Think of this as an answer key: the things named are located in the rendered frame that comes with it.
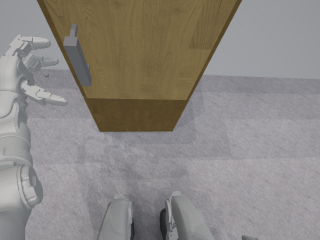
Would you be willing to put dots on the robot left hand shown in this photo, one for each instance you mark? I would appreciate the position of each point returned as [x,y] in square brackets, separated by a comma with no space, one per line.
[13,71]

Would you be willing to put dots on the robot right shin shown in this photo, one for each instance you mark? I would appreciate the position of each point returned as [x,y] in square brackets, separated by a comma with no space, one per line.
[172,233]

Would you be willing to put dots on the robot left upper arm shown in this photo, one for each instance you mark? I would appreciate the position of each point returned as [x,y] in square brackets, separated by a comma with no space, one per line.
[20,191]

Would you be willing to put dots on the left robot forearm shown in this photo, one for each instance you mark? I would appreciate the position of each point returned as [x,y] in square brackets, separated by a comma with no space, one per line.
[15,135]

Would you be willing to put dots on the handle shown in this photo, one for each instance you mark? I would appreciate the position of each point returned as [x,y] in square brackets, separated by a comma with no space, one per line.
[75,54]

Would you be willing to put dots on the right robot thigh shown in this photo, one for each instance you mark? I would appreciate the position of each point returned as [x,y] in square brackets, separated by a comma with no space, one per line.
[189,223]

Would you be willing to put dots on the cupboard door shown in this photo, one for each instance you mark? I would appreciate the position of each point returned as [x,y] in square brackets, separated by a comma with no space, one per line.
[142,49]

